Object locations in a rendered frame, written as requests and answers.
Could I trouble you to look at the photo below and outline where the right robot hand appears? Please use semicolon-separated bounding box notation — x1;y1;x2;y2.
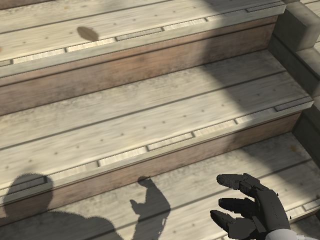
210;173;292;240

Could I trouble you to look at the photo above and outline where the robot right forearm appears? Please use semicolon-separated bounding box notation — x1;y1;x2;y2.
265;228;298;240

